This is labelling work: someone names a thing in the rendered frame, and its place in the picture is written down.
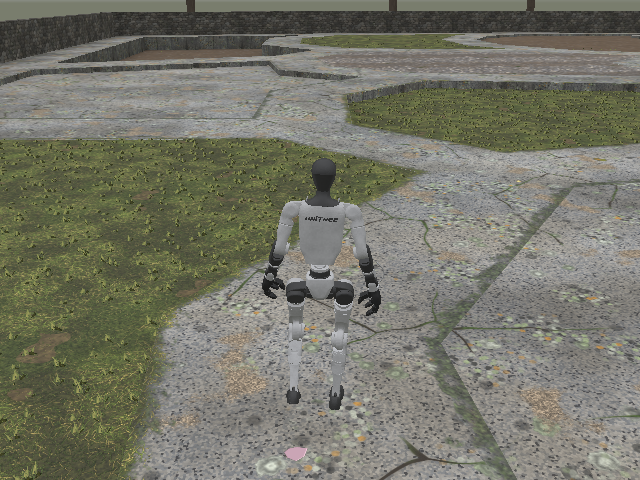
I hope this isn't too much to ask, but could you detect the left robot hand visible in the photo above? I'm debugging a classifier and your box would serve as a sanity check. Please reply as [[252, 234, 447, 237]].
[[262, 276, 285, 299]]

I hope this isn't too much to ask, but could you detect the right robot hand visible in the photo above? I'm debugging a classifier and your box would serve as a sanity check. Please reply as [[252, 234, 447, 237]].
[[358, 289, 381, 316]]

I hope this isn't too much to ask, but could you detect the robot left forearm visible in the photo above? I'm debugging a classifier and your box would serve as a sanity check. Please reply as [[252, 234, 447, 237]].
[[264, 240, 284, 281]]

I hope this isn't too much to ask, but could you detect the robot left upper arm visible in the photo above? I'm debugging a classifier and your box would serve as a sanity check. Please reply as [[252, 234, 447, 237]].
[[273, 201, 302, 256]]

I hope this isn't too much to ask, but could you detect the robot right thigh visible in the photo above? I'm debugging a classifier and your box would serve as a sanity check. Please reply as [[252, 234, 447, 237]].
[[331, 279, 354, 350]]

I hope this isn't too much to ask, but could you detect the robot left foot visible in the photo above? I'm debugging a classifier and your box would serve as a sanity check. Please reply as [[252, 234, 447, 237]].
[[286, 387, 301, 404]]

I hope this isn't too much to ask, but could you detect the robot right forearm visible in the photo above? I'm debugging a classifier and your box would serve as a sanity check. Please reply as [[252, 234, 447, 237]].
[[359, 244, 379, 292]]

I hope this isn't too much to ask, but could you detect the robot right upper arm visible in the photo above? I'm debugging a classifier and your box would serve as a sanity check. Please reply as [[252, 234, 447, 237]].
[[343, 202, 369, 260]]

